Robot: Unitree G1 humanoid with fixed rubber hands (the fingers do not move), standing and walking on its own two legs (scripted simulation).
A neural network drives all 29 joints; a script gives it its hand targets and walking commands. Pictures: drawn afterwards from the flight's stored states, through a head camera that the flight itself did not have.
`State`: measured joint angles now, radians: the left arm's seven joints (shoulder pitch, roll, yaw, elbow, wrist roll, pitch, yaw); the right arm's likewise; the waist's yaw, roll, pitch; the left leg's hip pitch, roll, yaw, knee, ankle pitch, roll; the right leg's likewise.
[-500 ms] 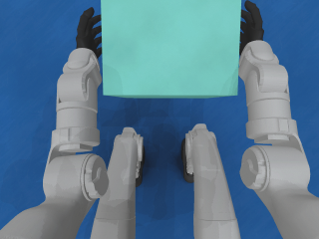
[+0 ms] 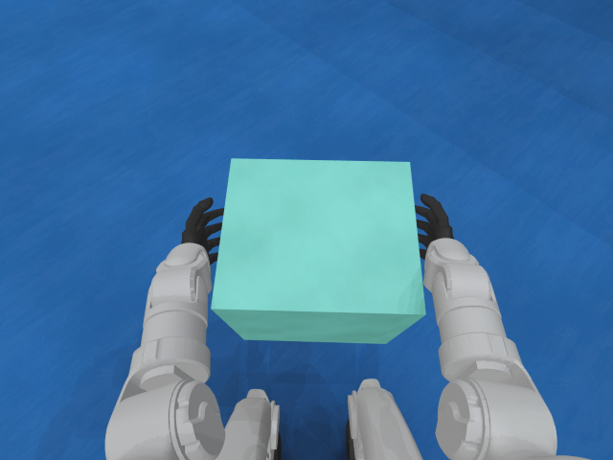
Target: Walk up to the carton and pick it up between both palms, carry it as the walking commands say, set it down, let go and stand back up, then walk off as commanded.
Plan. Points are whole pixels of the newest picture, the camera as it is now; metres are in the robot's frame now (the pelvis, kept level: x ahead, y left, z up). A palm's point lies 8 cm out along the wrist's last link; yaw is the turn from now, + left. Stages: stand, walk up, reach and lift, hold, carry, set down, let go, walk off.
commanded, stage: reach and lift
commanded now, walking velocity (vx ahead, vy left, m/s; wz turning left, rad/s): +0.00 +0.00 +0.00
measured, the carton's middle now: (317, 261) +0.41 -0.02 -0.08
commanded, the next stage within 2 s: none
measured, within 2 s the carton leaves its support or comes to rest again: neither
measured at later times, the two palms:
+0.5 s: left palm (179, 237) +0.39 +0.15 +0.05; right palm (455, 237) +0.38 -0.18 +0.04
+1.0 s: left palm (157, 228) +0.36 +0.14 +0.13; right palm (492, 225) +0.35 -0.19 +0.12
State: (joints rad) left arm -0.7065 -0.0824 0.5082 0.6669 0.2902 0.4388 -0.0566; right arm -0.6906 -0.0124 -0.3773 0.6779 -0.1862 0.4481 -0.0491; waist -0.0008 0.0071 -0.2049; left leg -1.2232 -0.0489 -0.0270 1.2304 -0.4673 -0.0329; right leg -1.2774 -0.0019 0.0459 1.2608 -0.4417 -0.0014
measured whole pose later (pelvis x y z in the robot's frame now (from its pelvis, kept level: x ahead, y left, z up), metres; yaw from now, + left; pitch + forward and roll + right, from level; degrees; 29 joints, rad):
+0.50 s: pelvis +0.05 +0.00 +0.07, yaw -1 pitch +20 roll +2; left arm -0.42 -0.13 0.39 0.50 0.25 0.42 -0.08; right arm -0.39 0.07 -0.34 0.48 -0.19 0.43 -0.03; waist 0.00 0.01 -0.20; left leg -0.83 -0.04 -0.04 0.86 -0.39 -0.03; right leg -0.89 -0.01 0.05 0.91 -0.38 0.00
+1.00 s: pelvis +0.05 -0.01 +0.11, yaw -1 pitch +6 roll +2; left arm -0.35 -0.14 0.36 0.46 0.26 0.54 -0.07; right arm -0.34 0.07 -0.32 0.45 -0.19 0.56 -0.02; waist 0.00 0.01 -0.14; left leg -0.42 -0.03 -0.04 0.62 -0.30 -0.02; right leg -0.49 -0.01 0.05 0.70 -0.31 -0.01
